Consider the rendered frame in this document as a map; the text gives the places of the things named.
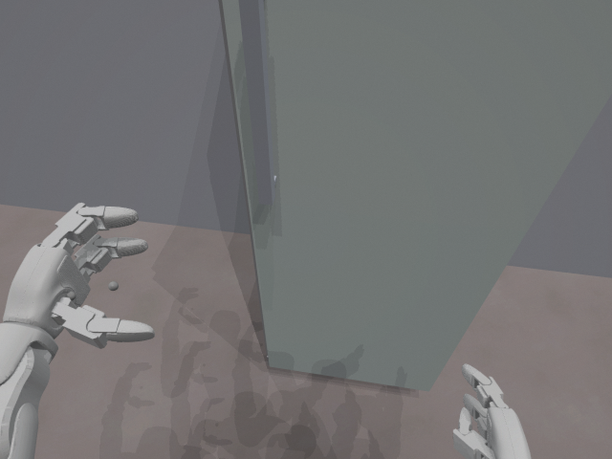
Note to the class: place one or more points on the robot left forearm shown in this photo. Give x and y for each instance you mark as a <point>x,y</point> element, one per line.
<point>25,354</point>

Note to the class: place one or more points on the fridge door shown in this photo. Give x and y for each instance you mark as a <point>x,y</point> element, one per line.
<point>414,144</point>

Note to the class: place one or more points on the left robot hand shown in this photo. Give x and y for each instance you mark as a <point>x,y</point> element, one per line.
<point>38,291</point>

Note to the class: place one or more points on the handle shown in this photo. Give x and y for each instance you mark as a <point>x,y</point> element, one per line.
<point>255,53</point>

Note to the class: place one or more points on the right robot hand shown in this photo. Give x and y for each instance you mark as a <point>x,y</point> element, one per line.
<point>498,424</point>

